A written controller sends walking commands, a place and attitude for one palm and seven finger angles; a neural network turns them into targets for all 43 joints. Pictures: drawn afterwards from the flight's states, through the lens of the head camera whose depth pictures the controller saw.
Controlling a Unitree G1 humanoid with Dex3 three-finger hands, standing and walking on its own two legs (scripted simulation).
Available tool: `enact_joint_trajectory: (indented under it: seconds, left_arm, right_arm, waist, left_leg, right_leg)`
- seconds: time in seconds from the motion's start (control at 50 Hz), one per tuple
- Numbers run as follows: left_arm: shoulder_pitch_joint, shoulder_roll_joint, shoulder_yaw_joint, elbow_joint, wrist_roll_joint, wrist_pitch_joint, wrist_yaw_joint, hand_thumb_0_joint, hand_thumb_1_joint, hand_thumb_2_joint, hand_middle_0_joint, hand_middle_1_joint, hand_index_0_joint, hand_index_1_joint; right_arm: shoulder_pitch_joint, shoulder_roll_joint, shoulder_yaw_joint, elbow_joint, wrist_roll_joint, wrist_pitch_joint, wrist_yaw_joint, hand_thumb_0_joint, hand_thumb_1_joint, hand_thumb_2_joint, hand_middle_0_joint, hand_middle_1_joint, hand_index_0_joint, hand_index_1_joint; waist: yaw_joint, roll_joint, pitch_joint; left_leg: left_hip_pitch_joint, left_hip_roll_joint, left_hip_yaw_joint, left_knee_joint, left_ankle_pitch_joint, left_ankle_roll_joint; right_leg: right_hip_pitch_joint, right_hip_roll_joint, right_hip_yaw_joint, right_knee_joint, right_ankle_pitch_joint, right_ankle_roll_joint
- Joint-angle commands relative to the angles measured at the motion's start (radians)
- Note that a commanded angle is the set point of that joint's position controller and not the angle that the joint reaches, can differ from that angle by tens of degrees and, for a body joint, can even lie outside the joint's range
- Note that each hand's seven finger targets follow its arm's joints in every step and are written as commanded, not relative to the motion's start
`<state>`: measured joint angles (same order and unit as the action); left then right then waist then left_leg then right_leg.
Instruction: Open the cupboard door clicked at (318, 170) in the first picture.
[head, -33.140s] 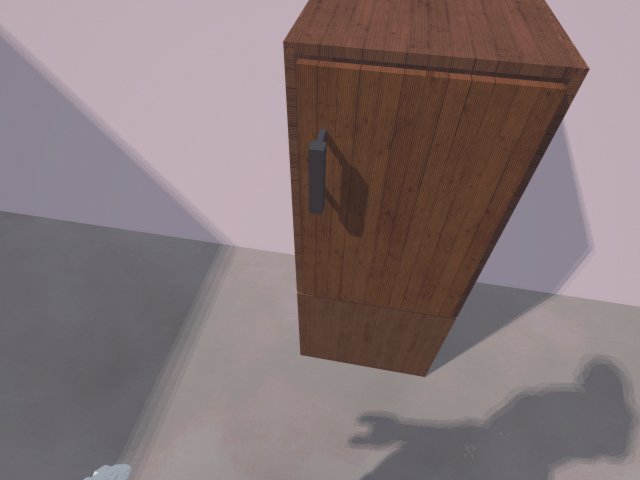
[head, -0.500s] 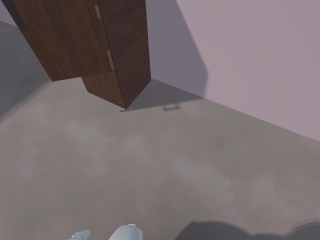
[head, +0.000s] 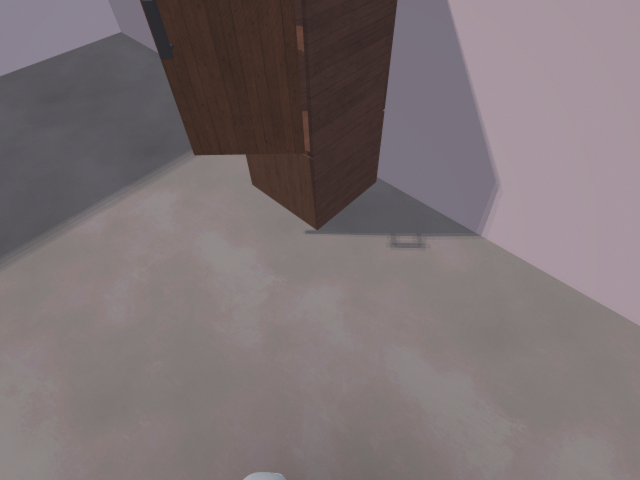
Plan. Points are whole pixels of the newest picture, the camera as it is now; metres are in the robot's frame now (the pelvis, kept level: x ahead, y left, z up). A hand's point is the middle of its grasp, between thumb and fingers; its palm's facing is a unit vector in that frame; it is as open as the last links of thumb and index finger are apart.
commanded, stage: take the last steps up to it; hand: left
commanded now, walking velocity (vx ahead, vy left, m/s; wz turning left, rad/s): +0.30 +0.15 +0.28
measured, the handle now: (160, 26) +1.06 +0.48 +0.07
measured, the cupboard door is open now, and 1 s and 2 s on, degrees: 43 43 43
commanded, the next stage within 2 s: come to a stop and stand still in 1.36 s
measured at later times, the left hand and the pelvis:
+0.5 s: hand out of the picture +0.04 +0.27 -0.18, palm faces +0.19 -0.97 -0.18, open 7.4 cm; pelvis +0.11 +0.09 +0.00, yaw +7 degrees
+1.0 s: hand (176, 320) +0.38 +0.29 -0.15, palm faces +0.11 -0.98 -0.19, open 7.3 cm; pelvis +0.30 +0.11 +0.01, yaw +7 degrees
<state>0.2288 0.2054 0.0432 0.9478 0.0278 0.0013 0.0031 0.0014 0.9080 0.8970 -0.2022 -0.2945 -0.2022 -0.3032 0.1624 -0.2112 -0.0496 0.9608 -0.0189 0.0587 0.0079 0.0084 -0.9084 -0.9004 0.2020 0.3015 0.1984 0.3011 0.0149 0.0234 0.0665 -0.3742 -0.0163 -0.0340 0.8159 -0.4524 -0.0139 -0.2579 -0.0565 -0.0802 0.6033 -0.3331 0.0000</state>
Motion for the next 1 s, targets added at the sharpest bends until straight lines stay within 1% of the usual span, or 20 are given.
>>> enact_joint_trajectory:
  seconds: [0.0, 0.06, 0.22, 0.26, 0.3, 0.32, 0.34, 0.36, 0.4, 0.44, 0.5, 0.72, 0.78, 0.8, 0.82, 0.84, 0.86, 0.9, 0.96, 0.98]
  left_arm:
    - [0.061, 0.151, 0.045, -0.044, -0.005, -0.038, 0.013, 0.000, 0.900, 0.900, -0.200, -0.300, -0.200, -0.300]
    - [0.116, 0.130, 0.044, -0.017, -0.004, -0.062, 0.014, 0.000, 0.900, 0.900, -0.200, -0.300, -0.200, -0.300]
    - [0.230, 0.146, 0.048, 0.087, 0.004, -0.070, 0.012, 0.000, 0.900, 0.900, -0.200, -0.300, -0.200, -0.300]
    - [0.208, 0.159, 0.052, 0.092, 0.006, -0.064, 0.012, 0.000, 0.900, 0.900, -0.200, -0.300, -0.200, -0.300]
    - [0.149, 0.167, 0.059, 0.088, -0.001, -0.059, 0.009, 0.000, 0.900, 0.900, -0.200, -0.300, -0.200, -0.300]
    - [0.145, 0.140, 0.053, 0.081, -0.003, -0.055, 0.003, 0.000, 0.900, 0.900, -0.200, -0.300, -0.200, -0.300]
    - [0.157, 0.069, 0.041, 0.055, -0.011, -0.049, -0.007, 0.000, 0.900, 0.900, -0.200, -0.300, -0.200, -0.300]
    - [0.079, 0.039, 0.027, -0.001, -0.012, -0.045, -0.005, 0.000, 0.900, 0.900, -0.200, -0.300, -0.200, -0.300]
    - [-0.009, 0.028, 0.023, -0.009, -0.007, -0.041, -0.001, 0.000, 0.900, 0.900, -0.200, -0.300, -0.200, -0.300]
    - [0.050, 0.028, 0.025, 0.034, 0.001, -0.030, -0.013, 0.000, 0.900, 0.900, -0.200, -0.300, -0.200, -0.300]
    - [0.076, 0.002, 0.021, 0.047, 0.001, -0.020, -0.017, 0.000, 0.900, 0.900, -0.200, -0.300, -0.200, -0.300]
    - [-0.166, 0.016, 0.014, -0.056, -0.002, -0.022, -0.022, 0.000, 0.900, 0.900, -0.200, -0.300, -0.200, -0.300]
    - [-0.096, 0.032, 0.020, -0.040, -0.001, -0.033, -0.021, 0.000, 0.900, 0.900, -0.200, -0.300, -0.200, -0.300]
    - [0.028, 0.060, 0.030, -0.004, -0.002, -0.043, -0.018, 0.000, 0.900, 0.900, -0.200, -0.300, -0.200, -0.300]
    - [0.190, 0.139, 0.052, 0.040, 0.002, -0.055, -0.008, 0.000, 0.900, 0.900, -0.200, -0.300, -0.200, -0.300]
    - [0.293, 0.224, 0.072, 0.067, -0.006, -0.054, 0.000, 0.000, 0.900, 0.900, -0.200, -0.300, -0.200, -0.300]
    - [0.255, 0.208, 0.072, 0.059, -0.017, -0.054, 0.010, 0.000, 0.900, 0.900, -0.200, -0.300, -0.200, -0.300]
    - [0.101, 0.113, 0.044, 0.024, -0.019, -0.056, 0.016, 0.000, 0.900, 0.900, -0.200, -0.300, -0.200, -0.300]
    - [0.046, 0.063, 0.033, 0.025, -0.010, -0.075, 0.012, 0.000, 0.900, 0.900, -0.200, -0.300, -0.200, -0.300]
    - [0.055, 0.061, 0.031, 0.034, -0.010, -0.080, 0.007, 0.000, 0.900, 0.900, -0.200, -0.300, -0.200, -0.300]
  right_arm:
    - [-0.075, -0.104, -0.038, -0.084, -0.008, -0.029, 0.020, 0.000, -0.900, -0.900, 0.200, 0.300, 0.200, 0.300]
    - [-0.068, -0.061, -0.029, -0.061, -0.003, -0.034, 0.034, 0.000, -0.900, -0.900, 0.200, 0.300, 0.200, 0.300]
    - [-0.155, -0.016, -0.004, -0.083, 0.003, -0.052, 0.048, 0.000, -0.900, -0.900, 0.200, 0.300, 0.200, 0.300]
    - [-0.132, -0.018, -0.002, -0.080, 0.005, -0.060, 0.048, 0.000, -0.900, -0.900, 0.200, 0.300, 0.200, 0.300]
    - [0.008, -0.041, -0.007, -0.037, 0.001, -0.074, 0.038, 0.000, -0.900, -0.900, 0.200, 0.300, 0.200, 0.300]
    - [0.142, -0.101, -0.020, 0.005, -0.003, -0.082, 0.025, 0.000, -0.900, -0.900, 0.200, 0.300, 0.200, 0.300]
    - [0.285, -0.219, -0.055, 0.033, -0.015, -0.089, 0.009, 0.000, -0.900, -0.900, 0.200, 0.300, 0.200, 0.300]
    - [0.378, -0.267, -0.065, 0.052, -0.013, -0.079, -0.013, 0.000, -0.900, -0.900, 0.200, 0.300, 0.200, 0.300]
    - [0.251, -0.197, -0.044, 0.027, -0.008, -0.085, -0.025, 0.000, -0.900, -0.900, 0.200, 0.300, 0.200, 0.300]
    - [0.143, -0.112, -0.018, 0.006, -0.007, -0.097, -0.028, 0.000, -0.900, -0.900, 0.200, 0.300, 0.200, 0.300]
    - [0.161, -0.082, -0.008, 0.028, -0.004, -0.123, -0.029, 0.000, -0.900, -0.900, 0.200, 0.300, 0.200, 0.300]
    - [0.297, -0.080, 0.002, 0.111, -0.013, -0.126, -0.026, 0.000, -0.900, -0.900, 0.200, 0.300, 0.200, 0.300]
    - [0.305, -0.077, 0.010, 0.135, -0.010, -0.122, -0.030, 0.000, -0.900, -0.900, 0.200, 0.300, 0.200, 0.300]
    - [0.287, -0.080, 0.010, 0.132, -0.002, -0.125, -0.029, 0.000, -0.900, -0.900, 0.200, 0.300, 0.200, 0.300]
    - [0.278, -0.066, 0.009, 0.112, 0.012, -0.130, -0.025, 0.000, -0.900, -0.900, 0.200, 0.300, 0.200, 0.300]
    - [0.285, -0.047, 0.007, 0.078, 0.016, -0.133, -0.022, 0.000, -0.900, -0.900, 0.200, 0.300, 0.200, 0.300]
    - [0.207, -0.078, -0.002, 0.075, 0.008, -0.121, -0.023, 0.000, -0.900, -0.900, 0.200, 0.300, 0.200, 0.300]
    - [0.134, -0.028, -0.002, 0.059, 0.000, -0.106, -0.014, 0.000, -0.900, -0.900, 0.200, 0.300, 0.200, 0.300]
    - [0.215, 0.025, 0.000, 0.087, -0.006, -0.082, 0.000, 0.000, -0.900, -0.900, 0.200, 0.300, 0.200, 0.300]
    - [0.204, 0.036, 0.000, 0.088, -0.005, -0.078, 0.005, 0.000, -0.900, -0.900, 0.200, 0.300, 0.200, 0.300]
  waist:
    - [0.013, -0.222, 0.049]
    - [0.024, -0.169, 0.000]
    - [0.065, -0.229, 0.002]
    - [0.050, -0.235, 0.012]
    - [-0.033, -0.187, -0.022]
    - [-0.087, -0.056, -0.097]
    - [-0.140, 0.225, -0.189]
    - [-0.169, 0.264, -0.193]
    - [-0.115, 0.184, -0.085]
    - [-0.040, 0.122, -0.020]
    - [-0.009, 0.047, -0.027]
    - [-0.040, 0.029, 0.033]
    - [0.000, 0.007, 0.005]
    - [0.060, -0.023, -0.058]
    - [0.113, -0.134, -0.162]
    - [0.121, -0.294, -0.219]
    - [0.121, -0.194, -0.165]
    - [0.046, -0.099, -0.010]
    - [-0.023, -0.164, -0.030]
    - [-0.021, -0.145, -0.017]
  left_leg:
    - [-0.284, 0.065, -0.030, 0.367, 0.106, -0.008]
    - [-0.265, 0.070, 0.028, 0.261, 0.166, -0.030]
    - [-0.195, 0.058, 0.128, -0.085, 0.149, -0.019]
    - [-0.084, 0.044, 0.148, -0.165, 0.122, -0.001]
    - [0.159, -0.003, 0.208, -0.311, 0.191, 0.017]
    - [0.375, 0.017, 0.186, -0.367, 0.179, 0.032]
    - [0.568, 0.257, -0.166, -0.405, 0.131, 0.124]
    - [0.567, 0.399, -0.352, -0.553, 0.088, 0.216]
    - [0.356, 0.394, -0.336, -0.601, -0.043, 0.239]
    - [0.194, 0.332, -0.197, -0.635, 0.012, 0.198]
    - [0.205, 0.283, -0.074, -0.650, 0.242, 0.202]
    - [0.313, 0.271, 0.008, -0.610, 0.499, 0.207]
    - [0.281, 0.229, 0.049, -0.450, 0.659, 0.161]
    - [0.214, 0.181, 0.084, -0.290, 0.712, 0.124]
    - [-0.007, 0.100, 0.147, -0.048, 0.560, 0.071]
    - [-0.235, -0.023, 0.180, 0.266, -0.109, 0.023]
    - [-0.268, 0.038, 0.041, 0.408, -0.124, 0.028]
    - [-0.280, 0.117, -0.003, 0.386, 0.050, 0.017]
    - [-0.143, 0.134, 0.054, 0.202, 0.141, -0.013]
    - [-0.119, 0.123, 0.081, 0.141, 0.169, -0.020]
  right_leg:
    - [0.083, -0.311, 0.312, -0.446, -0.133, -0.107]
    - [0.182, -0.282, 0.155, -0.415, 0.115, -0.084]
    - [0.279, -0.316, 0.038, -0.351, 0.370, -0.090]
    - [0.210, -0.326, 0.029, -0.327, 0.325, -0.083]
    - [0.095, -0.277, -0.038, -0.216, 0.326, -0.051]
    - [0.001, -0.226, -0.092, -0.017, 0.318, -0.025]
    - [-0.238, -0.081, -0.161, 0.287, -0.036, 0.031]
    - [-0.387, -0.018, -0.076, 0.525, -0.297, 0.025]
    - [-0.469, -0.082, 0.041, 0.694, -0.169, -0.011]
    - [-0.384, -0.116, 0.052, 0.653, -0.055, -0.008]
    - [-0.343, -0.100, 0.035, 0.522, 0.027, 0.006]
    - [-0.245, -0.033, -0.011, 0.107, 0.098, -0.011]
    - [-0.039, 0.021, -0.047, -0.030, 0.110, -0.038]
    - [0.165, 0.016, -0.022, -0.094, 0.164, -0.062]
    - [0.458, -0.164, 0.209, -0.123, 0.217, -0.140]
    - [0.616, -0.437, 0.561, -0.255, 0.363, -0.271]
    - [0.459, -0.448, 0.582, -0.314, 0.271, -0.285]
    - [0.210, -0.354, 0.366, -0.367, 0.209, -0.216]
    - [0.072, -0.258, 0.139, -0.411, 0.245, -0.155]
    - [0.044, -0.235, 0.120, -0.424, 0.241, -0.149]
